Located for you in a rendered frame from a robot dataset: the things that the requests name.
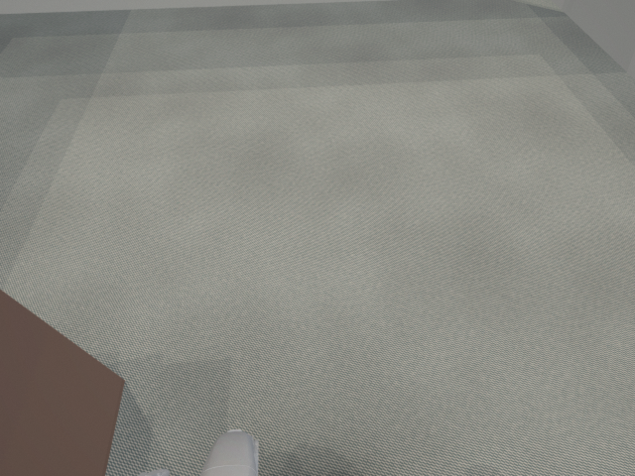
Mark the table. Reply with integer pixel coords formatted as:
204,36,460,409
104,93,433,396
0,290,125,476

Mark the robot left thigh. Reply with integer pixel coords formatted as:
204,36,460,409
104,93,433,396
200,431,259,476

